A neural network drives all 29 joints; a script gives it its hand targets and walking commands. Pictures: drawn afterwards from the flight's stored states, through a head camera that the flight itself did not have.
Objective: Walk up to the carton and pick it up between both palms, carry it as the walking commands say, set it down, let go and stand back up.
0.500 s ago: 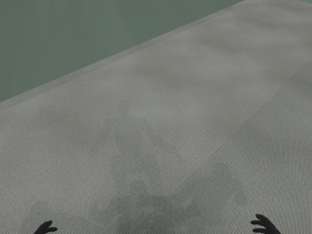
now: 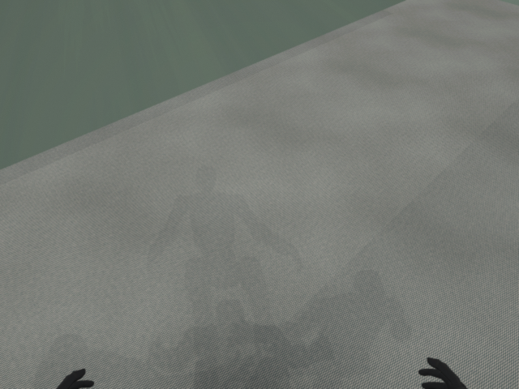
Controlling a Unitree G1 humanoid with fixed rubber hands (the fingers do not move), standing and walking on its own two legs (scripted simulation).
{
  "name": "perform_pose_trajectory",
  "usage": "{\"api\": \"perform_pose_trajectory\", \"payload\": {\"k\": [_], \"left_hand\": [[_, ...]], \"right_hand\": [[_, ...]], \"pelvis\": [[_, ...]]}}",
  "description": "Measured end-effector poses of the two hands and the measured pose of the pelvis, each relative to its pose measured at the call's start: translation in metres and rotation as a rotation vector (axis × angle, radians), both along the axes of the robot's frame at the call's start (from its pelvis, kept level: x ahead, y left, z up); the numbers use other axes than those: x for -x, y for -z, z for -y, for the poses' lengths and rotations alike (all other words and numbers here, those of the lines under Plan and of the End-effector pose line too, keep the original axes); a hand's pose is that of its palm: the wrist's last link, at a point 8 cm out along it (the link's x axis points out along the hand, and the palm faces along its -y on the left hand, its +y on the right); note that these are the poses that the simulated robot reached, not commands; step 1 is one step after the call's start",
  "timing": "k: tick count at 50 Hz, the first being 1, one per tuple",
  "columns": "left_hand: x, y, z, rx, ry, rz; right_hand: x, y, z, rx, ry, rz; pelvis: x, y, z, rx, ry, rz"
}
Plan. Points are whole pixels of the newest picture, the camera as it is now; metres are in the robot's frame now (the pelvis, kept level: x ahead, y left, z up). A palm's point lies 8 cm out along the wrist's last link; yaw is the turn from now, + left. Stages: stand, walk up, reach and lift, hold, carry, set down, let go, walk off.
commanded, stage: stand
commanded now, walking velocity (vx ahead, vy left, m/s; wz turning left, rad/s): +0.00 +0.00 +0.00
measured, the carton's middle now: out of the picture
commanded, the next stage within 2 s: walk up in 0.50 s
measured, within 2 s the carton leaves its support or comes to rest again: neither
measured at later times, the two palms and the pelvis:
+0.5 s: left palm out of the picture +0.10 +0.31 -0.10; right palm out of the picture +0.11 -0.31 -0.10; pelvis +0.01 +0.00 +0.00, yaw +0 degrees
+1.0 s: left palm (140, 286) +0.29 +0.21 -0.07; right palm out of the picture +0.03 -0.48 -0.07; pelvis +0.04 -0.07 -0.02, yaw -21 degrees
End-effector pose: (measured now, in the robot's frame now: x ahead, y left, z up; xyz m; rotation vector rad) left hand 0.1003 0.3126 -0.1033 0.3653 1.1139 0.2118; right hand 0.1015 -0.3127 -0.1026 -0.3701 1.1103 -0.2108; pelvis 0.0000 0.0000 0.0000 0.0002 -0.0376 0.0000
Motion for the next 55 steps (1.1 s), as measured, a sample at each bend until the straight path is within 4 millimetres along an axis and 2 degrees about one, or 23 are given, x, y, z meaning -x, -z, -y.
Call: {"api": "perform_pose_trajectory", "payload": {"k": [34, 36, 39, 44, 48, 51, 53, 55], "left_hand": [[-0.005, -0.001, -0.002, -0.004, -0.008, -0.006], [-0.011, -0.002, -0.001, 0.012, 0.034, -0.004], [-0.036, -0.009, 0.007, 0.038, 0.137, 0.003], [-0.1, -0.025, 0.033, 0.049, 0.292, 0.043], [-0.163, -0.035, 0.075, 0.035, 0.405, 0.112], [-0.206, -0.038, 0.114, 0.007, 0.468, 0.188], [-0.219, -0.04, 0.136, 0.002, 0.492, 0.205], [-0.225, -0.042, 0.152, 0.008, 0.506, 0.183]], "right_hand": [[-0.006, -0.001, 0.001, 0.004, 0.005, -0.006], [-0.007, -0.004, 0.008, 0.015, 0.023, 0.034], [0.002, -0.016, 0.035, 0.067, 0.082, 0.102], [0.031, -0.037, 0.093, 0.167, 0.187, 0.161], [0.056, -0.037, 0.14, 0.203, 0.281, 0.162], [0.071, -0.025, 0.173, 0.212, 0.34, 0.15], [0.074, -0.019, 0.181, 0.191, 0.362, 0.139], [0.073, -0.018, 0.18, 0.16, 0.37, 0.141]], "pelvis": [[-0.007, -0.001, 0.0, 0.0, -0.002, -0.003], [-0.007, 0.002, 0.0, -0.009, 0.044, -0.018], [-0.009, 0.003, 0.005, -0.023, 0.131, -0.045], [-0.019, 0.006, 0.025, -0.034, 0.253, -0.038], [-0.034, 0.014, 0.054, -0.044, 0.334, -0.029], [-0.048, 0.028, 0.082, -0.035, 0.373, -0.034], [-0.054, 0.028, 0.093, -0.032, 0.407, -0.04], [-0.062, 0.022, 0.101, -0.026, 0.439, -0.042]]}}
